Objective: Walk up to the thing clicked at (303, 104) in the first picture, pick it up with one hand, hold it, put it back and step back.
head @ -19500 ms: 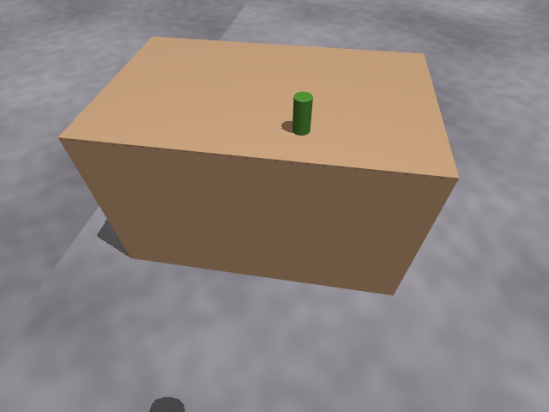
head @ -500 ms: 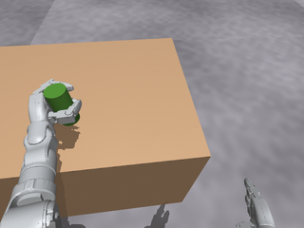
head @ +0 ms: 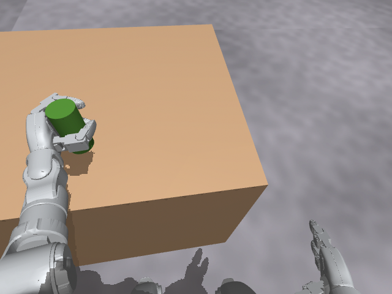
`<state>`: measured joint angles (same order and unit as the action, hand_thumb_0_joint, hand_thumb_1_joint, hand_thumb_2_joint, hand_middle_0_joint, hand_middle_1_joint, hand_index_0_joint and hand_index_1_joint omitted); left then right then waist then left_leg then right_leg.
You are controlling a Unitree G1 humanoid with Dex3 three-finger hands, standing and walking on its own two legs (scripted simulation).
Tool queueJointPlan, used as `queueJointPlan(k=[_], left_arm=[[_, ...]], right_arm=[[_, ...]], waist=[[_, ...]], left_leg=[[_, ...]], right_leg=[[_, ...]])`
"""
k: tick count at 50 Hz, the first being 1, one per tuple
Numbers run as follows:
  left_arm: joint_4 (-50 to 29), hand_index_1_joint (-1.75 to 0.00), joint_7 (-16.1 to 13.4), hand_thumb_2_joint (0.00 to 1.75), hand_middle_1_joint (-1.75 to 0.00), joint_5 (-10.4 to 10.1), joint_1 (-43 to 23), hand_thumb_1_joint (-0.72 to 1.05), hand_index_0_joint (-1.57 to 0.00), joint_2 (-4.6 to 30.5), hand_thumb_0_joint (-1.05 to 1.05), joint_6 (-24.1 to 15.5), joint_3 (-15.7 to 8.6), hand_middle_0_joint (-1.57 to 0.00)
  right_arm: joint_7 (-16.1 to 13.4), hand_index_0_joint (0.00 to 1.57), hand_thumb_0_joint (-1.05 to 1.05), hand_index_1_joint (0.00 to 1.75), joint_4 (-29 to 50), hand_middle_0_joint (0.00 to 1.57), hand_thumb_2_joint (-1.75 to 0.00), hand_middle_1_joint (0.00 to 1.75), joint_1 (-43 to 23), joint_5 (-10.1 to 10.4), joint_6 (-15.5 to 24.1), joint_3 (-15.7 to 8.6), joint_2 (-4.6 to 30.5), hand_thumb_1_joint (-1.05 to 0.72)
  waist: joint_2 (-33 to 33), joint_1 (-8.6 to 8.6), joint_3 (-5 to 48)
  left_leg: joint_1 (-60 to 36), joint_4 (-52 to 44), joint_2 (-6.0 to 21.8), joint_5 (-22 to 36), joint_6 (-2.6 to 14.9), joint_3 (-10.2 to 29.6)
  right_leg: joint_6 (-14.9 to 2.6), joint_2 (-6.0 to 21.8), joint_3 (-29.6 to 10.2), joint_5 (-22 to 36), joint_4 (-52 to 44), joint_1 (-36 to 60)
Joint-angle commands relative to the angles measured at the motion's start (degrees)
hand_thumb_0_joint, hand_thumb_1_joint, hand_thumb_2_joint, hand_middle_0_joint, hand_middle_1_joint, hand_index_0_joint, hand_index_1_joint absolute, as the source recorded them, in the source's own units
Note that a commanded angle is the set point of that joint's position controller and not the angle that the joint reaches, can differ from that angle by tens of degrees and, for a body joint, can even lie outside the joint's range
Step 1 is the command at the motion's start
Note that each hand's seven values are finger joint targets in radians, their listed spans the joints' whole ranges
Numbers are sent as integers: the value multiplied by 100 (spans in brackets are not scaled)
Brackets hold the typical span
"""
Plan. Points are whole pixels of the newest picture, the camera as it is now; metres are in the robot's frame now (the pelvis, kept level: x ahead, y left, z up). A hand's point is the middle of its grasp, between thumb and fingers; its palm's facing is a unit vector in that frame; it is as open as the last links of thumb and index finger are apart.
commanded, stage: lower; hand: left
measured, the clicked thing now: (72, 128) +0.45 +0.22 +0.06
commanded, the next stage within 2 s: loosen in 1.12 s
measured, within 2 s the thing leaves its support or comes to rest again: rests again in 0.94 s
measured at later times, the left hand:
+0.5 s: hand (82, 135) +0.46 +0.22 +0.02, palm faces +0.20 -0.98 -0.01, open 7.2 cm
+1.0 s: hand (86, 143) +0.46 +0.22 -0.01, palm faces +0.21 -0.98 -0.01, open 7.2 cm
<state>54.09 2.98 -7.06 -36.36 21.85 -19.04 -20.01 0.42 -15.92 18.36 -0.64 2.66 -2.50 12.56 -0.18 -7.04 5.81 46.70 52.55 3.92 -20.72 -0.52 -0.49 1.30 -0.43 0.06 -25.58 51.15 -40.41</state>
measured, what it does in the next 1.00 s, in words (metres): stands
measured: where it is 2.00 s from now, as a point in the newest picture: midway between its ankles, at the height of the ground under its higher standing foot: outside the picture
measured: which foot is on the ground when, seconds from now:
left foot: down 0.00-1.00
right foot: down 0.00-1.00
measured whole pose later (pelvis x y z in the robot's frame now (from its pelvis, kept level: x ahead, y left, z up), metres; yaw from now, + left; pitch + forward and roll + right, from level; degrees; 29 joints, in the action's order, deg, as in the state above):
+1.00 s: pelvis +0.00 +0.00 -0.04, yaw +0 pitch +21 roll -3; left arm 58.4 2.3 -4.5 -36.6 24.0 -27.1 -23.3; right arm 3.0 2.0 23.8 -2.5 -1.5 -2.0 14.3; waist -0.9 -10.7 7.8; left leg 60.4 65.0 4.4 -25.5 -0.6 1.1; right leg 1.3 -1.0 1.1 -30.4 62.9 -53.1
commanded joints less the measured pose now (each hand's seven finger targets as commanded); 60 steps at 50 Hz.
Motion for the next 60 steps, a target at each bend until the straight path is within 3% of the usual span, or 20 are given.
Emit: queueJointPlan(k=[1,3,7,8,10,12,22,23,24,32,33,37,40,42,43,49,51,54,56,60], left_arm=[[-1307,-141,-30,126,-141,-37,-2474,45,-136,1286,0,-611,-158,-135],[-1348,-139,-83,125,-139,-5,-2546,44,-135,1421,0,-668,-244,-134],[-1411,-139,-89,124,-139,28,-2567,44,-134,1421,0,-771,-281,-133],[-898,-140,-51,124,-140,17,-2249,42,-135,1049,0,-718,-109,-133],[-1205,-138,-91,123,-138,46,-2341,42,-133,1560,0,-801,-429,-132],[-1153,-137,-38,124,-137,71,-2460,46,-133,1274,0,-837,-202,-132],[-1161,-136,7,124,-136,73,-2233,48,-132,1493,0,-981,-412,-131],[-740,-136,41,124,-135,69,-1973,47,-130,1183,0,-938,-240,-130],[-1313,-136,21,126,-136,76,-2274,50,-130,1496,0,-997,-417,-130],[-964,-137,-37,126,-137,125,-2178,46,-132,1314,0,-1067,-411,-132],[-1363,-137,-56,126,-137,131,-2378,48,-132,1528,0,-1125,-456,-131],[-707,-137,-34,126,-137,164,-2002,43,-131,1301,0,-1088,-372,-130],[-1124,-136,-68,125,-136,195,-2364,45,-130,1558,0,-1183,-440,-129],[-1131,-137,-75,126,-137,190,-2300,47,-131,1485,0,-1199,-428,-130],[-672,-137,-65,125,-136,169,-2061,45,-131,1281,0,-1151,-382,-130],[-911,-137,-110,127,-136,227,-2238,47,-130,1507,0,-1292,-473,-130],[-710,-137,-78,127,-136,228,-2167,46,-130,1315,0,-1303,-338,-129],[-954,-136,-113,126,-136,239,-2272,45,-129,1574,0,-1355,-469,-128],[-637,-135,-72,126,-135,212,-2096,46,-129,1235,0,-1322,-323,-129],[-420,-135,-88,125,-134,230,-1856,43,-128,1287,0,-1331,-426,-128]], right_arm=[[-67,5,0,5,1225,5,-6,5,-37,-43,225,-395,822,53],[-63,5,0,5,1478,5,-6,5,-18,-58,196,-553,976,52],[-27,5,0,5,1708,5,-6,5,34,-55,161,-457,885,52],[-13,5,0,5,1701,5,-6,5,197,-72,141,-459,883,52],[5,5,0,5,1595,5,-6,5,313,-76,93,-486,920,53],[40,5,0,5,1867,5,-5,5,279,-97,89,-389,832,53],[82,5,0,5,2240,5,-6,5,566,-129,-35,-459,963,52],[88,5,0,5,2414,5,-6,5,532,-131,-43,-461,963,52],[89,5,0,5,2359,5,-6,5,630,-129,-39,-415,941,53],[139,5,0,5,2464,5,-6,5,581,-167,-108,-436,918,52],[127,5,0,5,2558,5,-6,5,604,-163,-106,-523,1011,52],[118,5,0,5,2723,5,-6,5,621,-157,-118,-554,1059,52],[124,5,0,5,2665,5,-6,5,747,-192,-151,-519,1046,53],[141,5,0,5,2636,5,-6,5,746,-190,-148,-442,940,52],[129,5,0,5,2867,5,-6,5,657,-174,-133,-550,1049,52],[156,5,0,5,2705,5,-6,5,773,-218,-168,-487,1016,52],[150,5,0,5,2947,5,-6,5,678,-208,-156,-510,1039,52],[154,5,0,5,2849,5,-6,5,851,-222,-169,-522,1076,52],[166,5,0,5,3018,5,-6,5,808,-207,-156,-429,976,52],[177,5,0,5,2790,5,-6,5,886,-224,-196,-538,1092,52]], waist=[[590,-5,2567],[604,-65,2604],[630,-108,2552],[517,-214,2535],[692,-67,2428],[719,-167,2553],[813,-171,2847],[581,-247,2732],[701,-197,2902],[837,-242,2552],[911,-233,2813],[708,-313,2602],[979,-272,2843],[1000,-229,2877],[695,-341,2784],[1009,-265,2713],[799,-384,2776],[1013,-333,2938],[840,-433,2838],[825,-390,2597]], left_leg=[[-2141,-283,-115,1524,188,115],[-2085,-274,-113,1305,176,132],[-1955,-201,-116,1167,172,133],[-1956,-162,-90,1218,179,166],[-1775,-141,-119,1096,164,145],[-1785,-50,-125,1212,169,144],[-1717,280,-98,1726,166,198],[-1601,298,-98,1658,192,191],[-1584,359,-112,1738,205,170],[-1345,328,-84,1211,144,239],[-1448,355,-89,1257,155,227],[-1319,380,-78,1153,153,243],[-1397,441,-98,1187,136,235],[-1310,517,-119,1224,158,209],[-1259,518,-97,1241,165,242],[-1143,550,-110,1087,126,255],[-1121,577,-104,1027,147,256],[-1191,654,-113,1219,137,260],[-1085,702,-112,1197,160,260],[-863,739,-121,1121,160,256]], right_leg=[[-158,-103,138,1759,-521,179],[-170,-115,148,1560,-503,68],[-170,-128,148,1452,-413,-90],[-171,-145,178,1476,-381,-150],[-177,-138,163,1374,-339,-238],[-174,-146,162,1470,-267,-249],[-163,-174,187,1832,49,-346],[-143,-183,182,1856,38,-331],[-124,-163,136,2022,67,-257],[-196,-193,211,1345,184,-712],[-187,-171,179,1420,193,-598],[-180,-200,207,1342,244,-694],[-192,-190,191,1337,289,-735],[-171,-162,140,1436,315,-677],[-165,-197,188,1448,328,-692],[-203,-193,197,1231,422,-925],[-178,-208,191,1242,412,-869],[-187,-202,183,1384,502,-878],[-164,-200,174,1416,505,-929],[-171,-203,166,1326,546,-1099]])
